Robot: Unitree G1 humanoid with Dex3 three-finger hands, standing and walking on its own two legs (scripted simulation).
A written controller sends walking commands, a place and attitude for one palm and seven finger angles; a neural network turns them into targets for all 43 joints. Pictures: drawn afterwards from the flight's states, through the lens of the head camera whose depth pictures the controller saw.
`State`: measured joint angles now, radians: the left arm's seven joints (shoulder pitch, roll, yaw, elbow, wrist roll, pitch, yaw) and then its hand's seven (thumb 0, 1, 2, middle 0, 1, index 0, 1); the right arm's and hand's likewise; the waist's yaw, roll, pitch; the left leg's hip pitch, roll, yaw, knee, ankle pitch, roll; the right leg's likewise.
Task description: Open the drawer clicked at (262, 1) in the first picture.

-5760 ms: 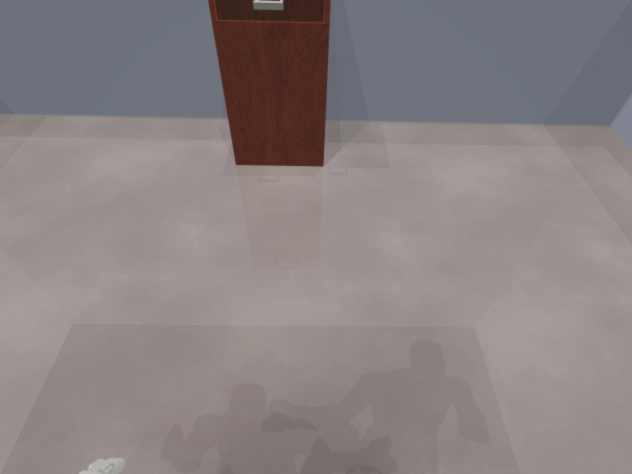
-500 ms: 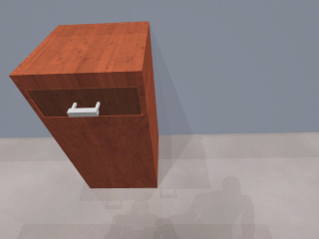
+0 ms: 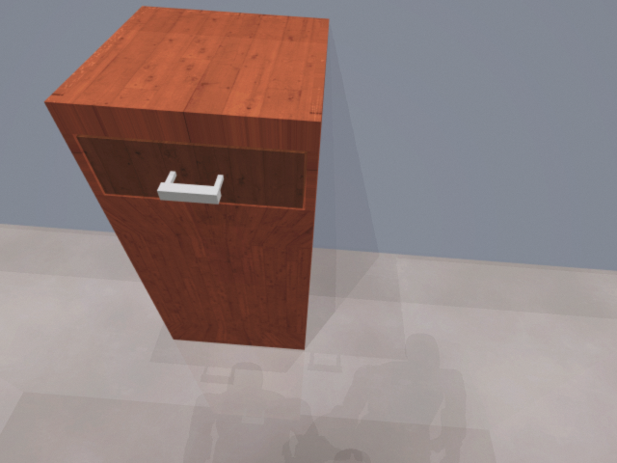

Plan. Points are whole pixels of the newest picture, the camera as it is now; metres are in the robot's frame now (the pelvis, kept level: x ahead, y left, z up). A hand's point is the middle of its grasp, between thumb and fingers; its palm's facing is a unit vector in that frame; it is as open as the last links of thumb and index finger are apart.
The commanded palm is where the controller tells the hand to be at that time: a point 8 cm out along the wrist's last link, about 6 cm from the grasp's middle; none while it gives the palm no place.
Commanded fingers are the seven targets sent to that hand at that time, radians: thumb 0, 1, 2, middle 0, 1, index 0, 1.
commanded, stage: come to a stop and stand still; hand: left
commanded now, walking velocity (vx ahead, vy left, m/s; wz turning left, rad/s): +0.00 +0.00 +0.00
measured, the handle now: (192, 185) +0.56 +0.27 +0.00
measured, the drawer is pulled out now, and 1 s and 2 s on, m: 0.00 0.00 0.00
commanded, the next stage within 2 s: look again from close up in 0.28 s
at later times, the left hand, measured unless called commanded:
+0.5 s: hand out of the picture +0.00 +0.18 -0.18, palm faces -0.01 -0.98 -0.21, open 7.4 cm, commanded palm none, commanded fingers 0.00 0.90 0.90 -0.20 -0.30 -0.20 -0.30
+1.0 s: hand out of the picture -0.01 +0.15 -0.18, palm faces +0.01 -0.98 -0.19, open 7.4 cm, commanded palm none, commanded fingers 0.00 0.90 0.90 -0.20 -0.30 -0.20 -0.30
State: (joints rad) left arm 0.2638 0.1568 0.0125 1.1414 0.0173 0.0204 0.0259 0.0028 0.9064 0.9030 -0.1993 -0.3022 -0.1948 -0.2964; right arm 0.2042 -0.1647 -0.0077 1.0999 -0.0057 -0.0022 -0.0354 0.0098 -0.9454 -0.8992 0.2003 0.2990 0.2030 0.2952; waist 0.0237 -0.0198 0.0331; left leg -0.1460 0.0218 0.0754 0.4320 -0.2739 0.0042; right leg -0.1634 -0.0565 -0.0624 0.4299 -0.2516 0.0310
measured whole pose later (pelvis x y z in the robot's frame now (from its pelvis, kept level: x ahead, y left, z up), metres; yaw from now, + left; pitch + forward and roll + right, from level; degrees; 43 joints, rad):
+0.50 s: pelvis +0.00 +0.01 -0.01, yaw +0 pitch +0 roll +0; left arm 0.27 0.15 -0.02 1.12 0.02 -0.02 0.04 0.00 0.91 0.90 -0.20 -0.30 -0.20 -0.30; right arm 0.32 -0.14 0.01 1.08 -0.01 -0.02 -0.02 0.00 -0.91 -0.90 0.20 0.30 0.20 0.30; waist -0.02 0.02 0.04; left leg -0.19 0.02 0.08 0.51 -0.31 0.02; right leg -0.20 -0.06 -0.06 0.49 -0.28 0.04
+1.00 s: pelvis +0.00 -0.02 +0.00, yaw +0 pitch -1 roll +1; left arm 0.29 0.14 -0.01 1.12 0.02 -0.01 0.02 0.00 0.91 0.90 -0.20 -0.30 -0.20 -0.30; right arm 0.30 -0.15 0.02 1.11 -0.01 -0.01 -0.02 0.00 -0.91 -0.90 0.20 0.30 0.20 0.29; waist 0.00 0.02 0.03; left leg -0.16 0.05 0.07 0.46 -0.28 -0.03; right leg -0.20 -0.04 -0.06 0.50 -0.29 0.00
